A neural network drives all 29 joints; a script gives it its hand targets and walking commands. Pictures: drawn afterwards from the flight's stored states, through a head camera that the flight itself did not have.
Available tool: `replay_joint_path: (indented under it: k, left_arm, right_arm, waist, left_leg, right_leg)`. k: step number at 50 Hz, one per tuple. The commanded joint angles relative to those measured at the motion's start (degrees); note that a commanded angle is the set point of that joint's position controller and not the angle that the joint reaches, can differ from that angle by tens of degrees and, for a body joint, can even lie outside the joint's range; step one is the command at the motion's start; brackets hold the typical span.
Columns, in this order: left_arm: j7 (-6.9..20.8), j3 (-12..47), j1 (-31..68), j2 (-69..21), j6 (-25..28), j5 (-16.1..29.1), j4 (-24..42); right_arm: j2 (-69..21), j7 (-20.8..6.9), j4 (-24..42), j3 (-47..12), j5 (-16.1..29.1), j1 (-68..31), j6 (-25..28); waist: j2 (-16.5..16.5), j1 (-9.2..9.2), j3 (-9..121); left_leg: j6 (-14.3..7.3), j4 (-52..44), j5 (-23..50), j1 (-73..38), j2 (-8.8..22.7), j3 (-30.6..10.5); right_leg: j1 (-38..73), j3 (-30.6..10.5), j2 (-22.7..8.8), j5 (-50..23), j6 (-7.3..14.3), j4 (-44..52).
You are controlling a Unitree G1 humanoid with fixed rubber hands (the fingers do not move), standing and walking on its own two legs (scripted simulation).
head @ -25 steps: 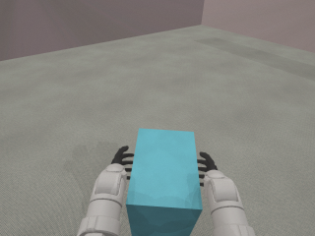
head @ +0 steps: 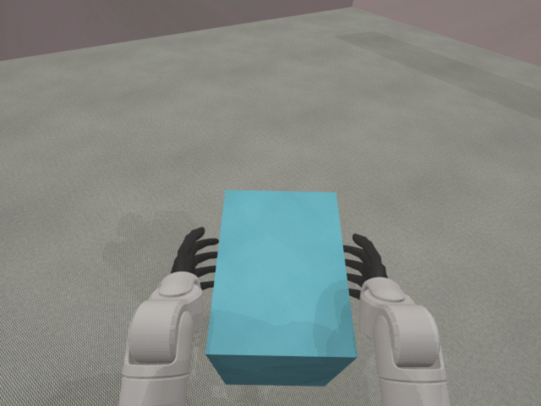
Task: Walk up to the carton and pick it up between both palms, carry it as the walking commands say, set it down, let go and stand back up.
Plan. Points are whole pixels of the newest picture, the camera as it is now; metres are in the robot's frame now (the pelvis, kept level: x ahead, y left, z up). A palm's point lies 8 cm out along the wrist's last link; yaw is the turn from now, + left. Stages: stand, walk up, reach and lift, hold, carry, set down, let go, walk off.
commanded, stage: carry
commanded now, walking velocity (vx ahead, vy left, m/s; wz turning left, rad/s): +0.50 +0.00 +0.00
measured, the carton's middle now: (277, 293) +0.31 +0.01 +0.02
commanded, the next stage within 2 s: none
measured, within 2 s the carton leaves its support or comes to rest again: neither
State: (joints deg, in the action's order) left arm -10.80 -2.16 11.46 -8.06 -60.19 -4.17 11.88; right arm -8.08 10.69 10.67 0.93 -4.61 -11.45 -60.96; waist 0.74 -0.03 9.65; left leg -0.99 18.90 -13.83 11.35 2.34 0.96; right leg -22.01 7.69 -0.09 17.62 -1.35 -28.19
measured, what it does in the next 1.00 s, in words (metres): walks ahead: right foot, then left foot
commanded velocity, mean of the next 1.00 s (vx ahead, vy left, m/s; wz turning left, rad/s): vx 0.50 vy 0.00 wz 0.00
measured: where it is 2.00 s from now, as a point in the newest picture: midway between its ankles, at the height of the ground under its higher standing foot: (251, 220)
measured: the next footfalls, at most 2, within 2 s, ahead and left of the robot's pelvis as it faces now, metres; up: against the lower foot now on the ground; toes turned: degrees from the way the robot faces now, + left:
right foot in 0.04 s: +0.08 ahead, -0.11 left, +0.00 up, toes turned -8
left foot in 0.40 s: +0.37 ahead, +0.12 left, +0.00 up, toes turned +14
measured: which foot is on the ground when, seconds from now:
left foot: down 0.00-0.04, up 0.06-0.38, down 0.40-0.88, up 0.90-1.00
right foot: up 0.00-0.02, down 0.04-0.42, up 0.44-0.84, down 0.86-1.00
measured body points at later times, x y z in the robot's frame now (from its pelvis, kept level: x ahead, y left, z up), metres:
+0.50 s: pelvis +0.27 +0.05 -0.02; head +0.28 +0.05 +0.43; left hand +0.54 +0.18 +0.04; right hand +0.54 -0.08 +0.04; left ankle +0.33 +0.11 -0.75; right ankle +0.12 -0.10 -0.67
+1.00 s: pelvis +0.58 +0.02 -0.01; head +0.59 +0.01 +0.44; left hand +0.84 +0.17 +0.05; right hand +0.86 -0.08 +0.05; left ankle +0.46 +0.12 -0.67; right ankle +0.63 -0.06 -0.75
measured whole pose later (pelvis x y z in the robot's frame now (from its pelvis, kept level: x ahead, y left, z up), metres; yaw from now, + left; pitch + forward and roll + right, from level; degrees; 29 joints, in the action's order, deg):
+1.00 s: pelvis +0.58 +0.02 -0.01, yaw +6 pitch +5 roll -1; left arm -13.0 1.9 5.0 -7.4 -64.5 -1.1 19.2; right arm -7.4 13.1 20.8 -1.2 -1.9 -4.5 -66.7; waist 1.8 -0.8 4.6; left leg -0.1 62.6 -19.8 23.8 4.1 4.2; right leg -20.1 14.3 -1.5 10.6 3.9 -25.8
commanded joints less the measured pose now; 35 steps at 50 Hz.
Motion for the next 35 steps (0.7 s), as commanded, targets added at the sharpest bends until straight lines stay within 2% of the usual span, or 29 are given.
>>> replay_joint_path:
  k: [1,2,3,4,5,6,7,8,9,12,14,16,17,18,19,20,21,22,23,24,25,26,27,30,35]
  left_arm:
    - [5.3,30.6,17.0,-56.3,-1.5,15.2,8.3]
    - [4.7,29.8,15.1,-55.3,-2.0,15.0,8.9]
    - [4.2,28.9,14.1,-53.4,-2.5,14.2,9.5]
    - [3.6,27.4,13.2,-52.5,-3.0,13.3,8.6]
    - [3.4,28.4,14.6,-54.1,-2.8,14.8,11.5]
    - [3.3,28.6,14.2,-54.7,-2.7,14.9,12.8]
    - [3.3,29.2,14.1,-55.0,-2.7,15.4,13.7]
    - [3.2,29.5,15.0,-55.0,-2.7,15.8,14.8]
    - [3.4,29.5,15.3,-54.5,-2.6,16.1,15.6]
    - [3.7,29.9,14.6,-53.3,-2.7,16.8,17.0]
    - [3.9,30.2,13.2,-52.6,-3.1,16.9,17.2]
    - [4.0,30.1,12.3,-51.9,-3.6,16.8,17.4]
    - [4.1,30.2,12.1,-51.5,-3.9,16.8,17.5]
    - [4.1,30.3,12.1,-51.0,-4.1,16.7,17.7]
    - [4.1,30.4,12.1,-50.4,-4.4,16.5,18.0]
    - [4.0,30.3,12.5,-49.3,-4.8,16.1,18.3]
    - [3.8,30.7,12.2,-49.1,-5.1,16.3,18.9]
    - [4.1,31.3,10.8,-49.5,-5.3,16.2,17.5]
    - [4.5,31.8,11.8,-51.4,-5.2,16.6,17.1]
    - [5.0,32.2,13.4,-53.6,-4.7,17.4,17.7]
    - [5.4,32.0,14.5,-55.4,-3.9,17.7,18.4]
    - [5.7,31.7,14.5,-56.7,-3.3,17.6,17.0]
    - [5.9,31.7,14.3,-57.7,-2.5,17.5,16.9]
    - [5.7,31.9,12.0,-58.2,-1.4,16.0,15.8]
    - [4.7,32.9,10.5,-55.6,-1.9,15.3,16.8]
  right_arm:
    - [-52.9,-5.7,12.9,-28.6,15.6,-18.8,0.3]
    - [-52.0,-5.2,14.2,-28.9,15.9,-19.4,-0.4]
    - [-51.6,-4.9,15.3,-29.4,16.2,-19.7,-1.3]
    - [-50.8,-4.9,17.6,-30.3,16.7,-21.3,-2.1]
    - [-52.0,-4.8,20.0,-31.0,18.5,-23.0,-2.2]
    - [-53.2,-4.7,20.5,-32.1,19.2,-22.8,-2.5]
    - [-53.8,-4.7,20.5,-32.3,19.2,-21.8,-2.5]
    - [-54.2,-4.5,20.3,-32.1,18.8,-21.1,-2.4]
    - [-54.4,-4.2,20.1,-32.0,18.2,-20.1,-2.1]
    - [-53.5,-3.4,20.9,-30.9,16.5,-17.3,-1.7]
    - [-52.5,-3.0,21.5,-30.3,15.9,-16.0,-1.7]
    - [-51.6,-3.0,22.0,-30.0,15.6,-15.1,-2.2]
    - [-51.2,-3.0,22.0,-29.8,15.5,-14.6,-2.4]
    - [-50.8,-3.0,21.4,-29.4,15.4,-13.6,-2.7]
    - [-50.2,-3.0,20.5,-29.0,15.4,-12.2,-2.9]
    - [-49.5,-3.0,19.7,-28.6,15.4,-11.0,-3.0]
    - [-48.2,-3.0,19.0,-27.8,15.6,-10.7,-3.1]
    - [-48.7,-2.9,18.3,-28.1,15.8,-10.2,-2.9]
    - [-50.4,-3.0,19.4,-28.2,15.2,-11.1,-2.5]
    - [-52.8,-3.4,20.2,-28.8,15.3,-12.6,-1.9]
    - [-55.3,-4.0,20.9,-29.8,16.3,-14.9,-1.3]
    - [-56.4,-4.5,20.5,-30.1,16.7,-15.7,-0.9]
    - [-57.0,-5.0,21.3,-30.9,17.3,-16.7,-0.3]
    - [-55.2,-5.6,21.4,-31.6,17.7,-16.3,0.3]
    - [-51.8,-6.1,20.6,-30.6,17.6,-14.5,-0.8]
  waist:
    - [6.6,0.54,12.3]
    - [3.5,-0.71,14.0]
    - [-7.8,-1.99,13.5]
    - [-17.6,-2.43,10.1]
    - [-9.5,-2.01,9.9]
    - [-5.4,-1.92,8.9]
    - [-3.2,-1.87,7.7]
    - [-3.0,-1.88,7.3]
    - [-5.3,-1.69,7.0]
    - [-8.5,-1.43,5.7]
    - [-9.0,-1.43,4.4]
    - [-10.0,-1.39,3.0]
    - [-9.9,-1.1,2.8]
    - [-8.4,-0.31,4.5]
    - [-5.8,0.47,8.1]
    - [-2.4,1.85,12.1]
    - [9.7,2.19,16.9]
    - [14.1,1.32,17.3]
    - [7.8,1.28,17.1]
    - [3.6,0.99,15.8]
    - [0.9,0.55,14.2]
    - [0.7,0.32,13.8]
    - [1.9,0.23,13.8]
    - [4.3,0.29,11.7]
    - [7.5,0.95,6.0]
  left_leg:
    - [-5.6,3.5,1.6,-2.6,8.4,-3.9]
    - [-3.4,10.6,-1.2,8.0,6.3,-1.0]
    - [-0.4,24.9,-5.8,22.4,2.5,5.2]
    - [1.0,35.0,-15.5,38.4,-1.0,8.2]
    - [0.5,39.6,-15.3,40.5,3.9,3.1]
    - [0.7,40.6,-13.5,40.3,4.7,2.1]
    - [1.1,38.1,-10.8,39.4,5.6,1.8]
    - [1.5,34.8,-7.7,37.6,5.2,2.8]
    - [1.9,31.9,-5.2,35.5,4.5,4.2]
    - [1.9,22.5,1.5,26.9,3.1,7.2]
    - [1.6,16.7,6.6,20.4,1.4,10.4]
    - [0.8,13.0,9.8,15.0,-0.2,12.7]
    - [0.4,11.3,10.6,11.9,-0.9,13.6]
    - [-0.3,9.1,10.4,5.1,-2.3,15.1]
    - [-1.4,8.3,7.1,-4.6,-3.8,16.4]
    - [-3.2,7.8,3.4,-17.8,1.2,7.8]
    - [-9.2,0.8,-1.2,-28.2,17.3,-18.8]
    - [-12.6,-4.9,6.2,-30.2,23.8,-31.8]
    - [-12.3,-3.6,10.7,-26.9,22.8,-26.3]
    - [-11.2,-3.8,12.8,-22.8,21.3,-21.8]
    - [-9.5,-5.0,11.6,-18.5,19.5,-16.5]
    - [-8.2,-6.6,9.7,-15.5,17.4,-11.5]
    - [-7.4,-7.3,9.1,-14.7,16.1,-8.3]
    - [-6.8,-9.5,6.3,-13.2,14.6,-3.5]
    - [-5.9,-8.4,14.9,-12.2,11.5,3.7]
  right_leg:
    - [14.3,3.4,0.9,-6.5,0.8,10.8]
    - [27.6,-1.1,-3.2,-4.6,2.2,11.1]
    - [38.5,-16.4,-14.1,6.2,5.6,16.9]
    - [42.9,-34.9,-27.9,-0.1,13.0,18.7]
    - [40.6,-32.9,-28.1,-4.4,16.1,16.5]
    - [38.0,-28.6,-25.7,-7.4,15.3,15.9]
    - [35.5,-23.4,-23.4,-8.1,13.6,16.8]
    - [33.6,-19.0,-21.1,-10.1,12.6,17.6]
    - [32.2,-15.1,-19.0,-13.7,11.9,17.9]
    - [26.3,-6.9,-15.9,-18.5,10.4,17.5]
    - [22.1,-2.9,-14.4,-20.4,9.2,16.9]
    - [19.7,-1.3,-14.3,-21.3,8.1,15.9]
    - [18.9,-0.4,-14.2,-22.1,7.5,13.7]
    - [17.1,1.9,-13.0,-25.4,6.3,7.9]
    - [13.7,4.9,-10.6,-29.3,4.4,-0.9]
    - [4.1,4.2,-9.5,-24.4,1.8,-12.3]
    - [-9.1,3.6,-3.7,-8.2,-1.2,-29.3]
    - [-17.6,-3.0,-0.5,9.3,-0.4,-39.4]
    - [-18.8,-7.8,-5.0,8.5,0.9,-42.3]
    - [-18.7,-8.4,-6.7,7.1,1.2,-42.6]
    - [-17.7,-8.4,-8.3,4.9,1.3,-39.9]
    - [-16.1,-7.8,-8.9,2.0,1.4,-35.8]
    - [-15.1,-6.5,-8.3,0.0,1.4,-32.5]
    - [-14.6,-3.9,-7.6,-4.2,1.1,-24.7]
    - [-12.7,0.9,-5.1,-10.6,1.1,-10.2]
